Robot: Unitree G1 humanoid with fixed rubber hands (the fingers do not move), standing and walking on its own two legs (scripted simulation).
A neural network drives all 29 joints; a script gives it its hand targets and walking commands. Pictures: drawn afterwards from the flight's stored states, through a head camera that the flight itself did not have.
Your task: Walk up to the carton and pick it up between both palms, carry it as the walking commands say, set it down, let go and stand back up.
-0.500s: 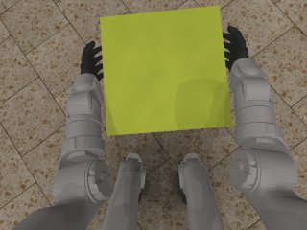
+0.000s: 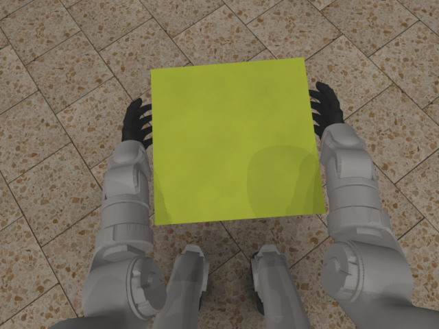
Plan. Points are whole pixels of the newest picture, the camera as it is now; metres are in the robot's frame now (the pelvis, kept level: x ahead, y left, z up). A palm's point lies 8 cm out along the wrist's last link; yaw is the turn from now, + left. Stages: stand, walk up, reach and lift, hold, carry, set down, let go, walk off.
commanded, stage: reach and lift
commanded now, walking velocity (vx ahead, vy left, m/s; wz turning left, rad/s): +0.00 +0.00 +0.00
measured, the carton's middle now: (231, 154) +0.43 +0.00 -0.13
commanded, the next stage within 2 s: none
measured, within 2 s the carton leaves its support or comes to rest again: neither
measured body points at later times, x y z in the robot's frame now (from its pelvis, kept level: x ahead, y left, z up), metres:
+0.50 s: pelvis +0.02 +0.00 +0.06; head +0.21 -0.02 +0.47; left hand +0.42 +0.18 +0.01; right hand +0.45 -0.17 +0.01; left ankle +0.07 +0.14 -0.59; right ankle +0.07 -0.11 -0.59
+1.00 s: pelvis +0.04 +0.00 +0.12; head +0.18 -0.01 +0.55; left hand +0.40 +0.18 +0.08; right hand +0.43 -0.16 +0.08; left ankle +0.07 +0.13 -0.59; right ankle +0.07 -0.11 -0.59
